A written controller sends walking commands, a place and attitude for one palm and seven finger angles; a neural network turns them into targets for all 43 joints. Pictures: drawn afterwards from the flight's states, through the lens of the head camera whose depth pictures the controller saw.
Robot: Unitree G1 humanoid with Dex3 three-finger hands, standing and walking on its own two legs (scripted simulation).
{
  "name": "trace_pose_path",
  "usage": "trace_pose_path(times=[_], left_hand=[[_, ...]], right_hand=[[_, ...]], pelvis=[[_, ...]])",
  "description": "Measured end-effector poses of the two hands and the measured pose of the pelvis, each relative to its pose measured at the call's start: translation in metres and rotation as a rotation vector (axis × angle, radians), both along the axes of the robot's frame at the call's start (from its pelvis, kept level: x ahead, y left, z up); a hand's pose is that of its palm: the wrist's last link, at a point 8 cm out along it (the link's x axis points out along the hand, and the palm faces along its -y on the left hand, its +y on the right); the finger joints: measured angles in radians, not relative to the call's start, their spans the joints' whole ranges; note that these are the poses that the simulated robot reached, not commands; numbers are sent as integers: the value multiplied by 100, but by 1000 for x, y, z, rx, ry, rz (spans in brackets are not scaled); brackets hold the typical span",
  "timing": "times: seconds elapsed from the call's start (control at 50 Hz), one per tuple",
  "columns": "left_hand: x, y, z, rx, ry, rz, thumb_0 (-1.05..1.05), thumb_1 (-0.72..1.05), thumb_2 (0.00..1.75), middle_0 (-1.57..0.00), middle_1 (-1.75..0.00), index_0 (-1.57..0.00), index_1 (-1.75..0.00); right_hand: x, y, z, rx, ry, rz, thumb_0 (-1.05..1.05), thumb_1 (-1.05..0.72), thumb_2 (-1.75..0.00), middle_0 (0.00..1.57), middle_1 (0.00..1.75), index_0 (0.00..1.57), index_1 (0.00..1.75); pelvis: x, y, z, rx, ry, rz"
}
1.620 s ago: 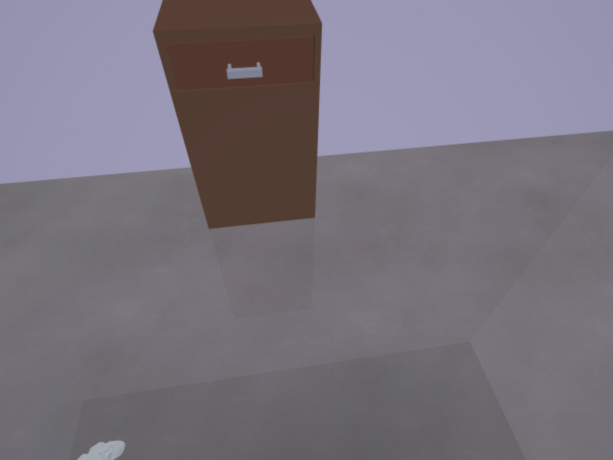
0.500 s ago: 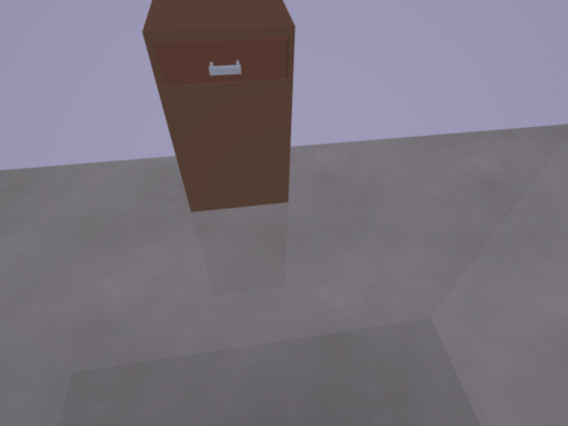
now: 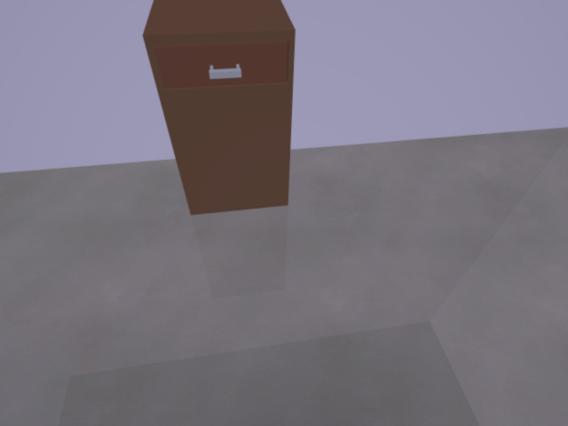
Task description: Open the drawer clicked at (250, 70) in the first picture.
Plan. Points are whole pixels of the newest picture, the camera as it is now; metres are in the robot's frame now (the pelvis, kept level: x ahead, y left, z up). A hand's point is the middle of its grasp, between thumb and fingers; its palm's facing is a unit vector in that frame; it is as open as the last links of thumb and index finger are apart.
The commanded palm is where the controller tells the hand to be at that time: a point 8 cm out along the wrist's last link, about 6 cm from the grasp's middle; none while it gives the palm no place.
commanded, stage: walk to a spot facing it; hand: left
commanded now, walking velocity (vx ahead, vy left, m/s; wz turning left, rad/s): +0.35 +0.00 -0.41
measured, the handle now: (225, 70) +1.17 +0.27 -0.05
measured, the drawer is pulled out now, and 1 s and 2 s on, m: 0.00 0.00 0.00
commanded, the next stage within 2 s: turn to face it in 0.98 s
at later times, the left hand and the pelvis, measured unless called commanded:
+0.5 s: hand out of the picture +0.05 +0.15 -0.17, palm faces -0.05 -0.99 -0.16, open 7.4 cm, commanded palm none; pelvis +0.13 -0.02 -0.01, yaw -9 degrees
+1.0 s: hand (237, 252) +0.50 +0.14 -0.16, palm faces -0.35 -0.91 -0.21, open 7.4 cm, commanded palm none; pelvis +0.33 -0.01 +0.00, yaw -24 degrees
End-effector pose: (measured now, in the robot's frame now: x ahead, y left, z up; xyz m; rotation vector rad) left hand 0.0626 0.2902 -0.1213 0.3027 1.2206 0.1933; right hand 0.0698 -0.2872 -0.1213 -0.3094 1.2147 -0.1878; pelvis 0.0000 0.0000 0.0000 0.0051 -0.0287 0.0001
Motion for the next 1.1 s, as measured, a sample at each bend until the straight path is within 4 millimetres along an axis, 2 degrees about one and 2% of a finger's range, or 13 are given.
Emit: trace_pose_path(times=[0.1,0.22,0.3,0.36,0.44,0.52,0.6,0.66,0.7,0.8,0.84,0.96,1.1], left_hand=[[-11,-16,-14,-51,58,3,0,91,90,-20,-30,-20,-29],[-22,-42,-35,-117,162,8,0,91,90,-20,-30,-20,-29],[-11,-64,-41,-134,200,9,1,91,90,-20,-30,-20,-29],[-3,-78,-39,-142,176,39,0,91,90,-20,-30,-20,-29],[-8,-90,-29,-152,254,54,0,91,90,-20,-30,-20,-29],[-8,-92,-21,-165,374,50,0,91,90,-20,-30,-20,-29],[14,-81,-26,-172,447,51,0,90,90,-20,-30,-20,-29],[50,-63,-43,-169,463,37,0,90,90,-20,-30,-20,-30],[89,-52,-52,-158,431,6,1,90,90,-20,-30,-20,-29],[224,-43,-46,-140,208,-115,1,91,90,-20,-30,-19,-29],[279,-48,-38,-140,116,-166,1,91,90,-20,-30,-19,-29],[412,-86,-12,-147,-53,-320,0,91,90,-19,-30,-19,-29],[523,-167,-4,-140,-111,-523,0,91,90,-19,-30,-19,-29]], right_hand=[[-10,16,-12,44,20,-35,0,-91,-90,20,30,20,30],[-35,33,-33,101,88,-128,0,-90,-90,20,30,20,30],[-53,37,-48,136,167,-198,0,-90,-90,20,30,20,30],[-48,38,-47,150,245,-198,0,-91,-90,20,30,20,30],[7,37,-37,155,184,-194,1,-91,-90,20,30,20,30],[91,39,-28,163,26,-188,1,-91,-90,20,29,20,30],[179,48,-21,161,-127,-156,0,-91,-90,20,29,20,30],[228,53,-24,128,-230,-153,0,-91,-90,20,29,20,30],[239,57,-24,115,-248,-176,0,-91,-90,20,29,20,30],[220,65,-19,118,-159,-289,-1,-91,-90,20,29,20,30],[209,57,-15,91,-135,-353,-2,-94,-90,20,30,20,30],[175,47,-15,83,-13,-475,-2,-94,-90,20,30,20,30],[144,48,-29,144,129,-642,-1,-92,-90,20,29,20,30]], pelvis=[[13,1,-5,-1,8,-34],[41,-3,-18,10,22,-79],[65,-13,-26,-5,23,-97],[82,-20,-24,-7,29,-97],[109,-19,-14,0,34,-125],[139,-14,-10,0,42,-157],[176,-4,-16,-7,37,-181],[210,6,-32,-24,28,-215],[226,9,-34,-13,13,-241],[260,11,-19,-2,6,-295],[273,10,-13,4,12,-318],[314,0,-5,17,18,-386],[359,-36,-12,20,19,-477]])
